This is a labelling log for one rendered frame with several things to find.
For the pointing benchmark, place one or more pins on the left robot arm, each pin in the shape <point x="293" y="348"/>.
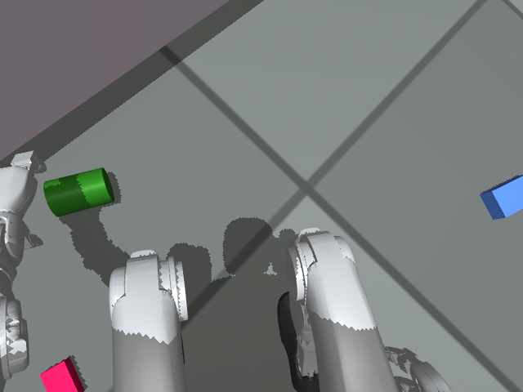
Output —
<point x="14" y="339"/>

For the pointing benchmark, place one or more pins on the right robot hand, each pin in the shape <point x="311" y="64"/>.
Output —
<point x="425" y="377"/>

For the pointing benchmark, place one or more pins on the right robot foot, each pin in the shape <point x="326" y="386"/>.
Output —
<point x="289" y="339"/>

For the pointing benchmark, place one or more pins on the left robot hand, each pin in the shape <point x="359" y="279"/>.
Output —
<point x="18" y="187"/>

